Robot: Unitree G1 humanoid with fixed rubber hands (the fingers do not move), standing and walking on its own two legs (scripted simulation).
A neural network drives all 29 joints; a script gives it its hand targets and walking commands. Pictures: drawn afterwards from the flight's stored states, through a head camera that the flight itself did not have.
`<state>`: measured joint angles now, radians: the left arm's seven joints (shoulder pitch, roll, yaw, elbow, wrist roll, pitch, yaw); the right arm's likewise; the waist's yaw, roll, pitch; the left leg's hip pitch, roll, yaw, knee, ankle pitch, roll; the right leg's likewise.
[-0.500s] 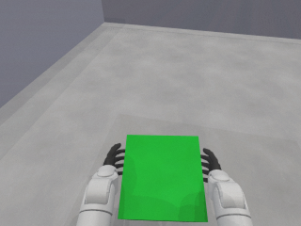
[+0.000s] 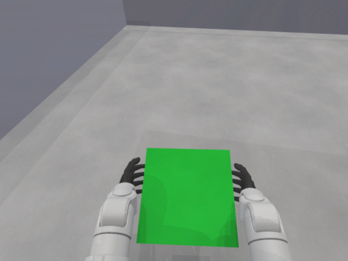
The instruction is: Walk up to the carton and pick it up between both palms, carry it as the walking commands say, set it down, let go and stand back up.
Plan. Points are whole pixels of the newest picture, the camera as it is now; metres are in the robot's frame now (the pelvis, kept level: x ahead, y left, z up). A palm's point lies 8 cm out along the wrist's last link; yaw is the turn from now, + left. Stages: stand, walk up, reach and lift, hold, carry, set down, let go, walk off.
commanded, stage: carry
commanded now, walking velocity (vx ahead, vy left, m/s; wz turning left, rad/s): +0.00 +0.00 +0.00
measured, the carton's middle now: (186, 202) +0.29 +0.00 -0.05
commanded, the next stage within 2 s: none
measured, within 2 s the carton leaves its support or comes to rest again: neither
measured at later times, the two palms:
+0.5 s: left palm (117, 173) +0.32 +0.17 +0.05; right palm (233, 180) +0.30 -0.11 +0.04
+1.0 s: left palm (103, 170) +0.36 +0.22 +0.01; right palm (206, 184) +0.33 -0.05 -0.01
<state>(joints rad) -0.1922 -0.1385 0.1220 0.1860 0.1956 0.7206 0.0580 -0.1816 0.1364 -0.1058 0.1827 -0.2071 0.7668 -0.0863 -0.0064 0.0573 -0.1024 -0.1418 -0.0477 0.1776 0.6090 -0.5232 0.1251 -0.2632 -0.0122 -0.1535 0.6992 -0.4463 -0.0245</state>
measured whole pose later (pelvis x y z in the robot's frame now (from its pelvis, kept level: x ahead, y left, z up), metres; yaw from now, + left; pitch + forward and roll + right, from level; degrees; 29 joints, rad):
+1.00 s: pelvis +0.06 +0.10 +0.01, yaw -2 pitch +2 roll +0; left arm -0.19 -0.14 0.12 0.07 0.14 0.71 0.07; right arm -0.14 0.13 -0.08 0.06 -0.15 0.75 -0.12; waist -0.01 0.03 0.12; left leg -0.42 -0.01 0.10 0.65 -0.27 0.06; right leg -0.25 -0.07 -0.05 0.66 -0.43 0.04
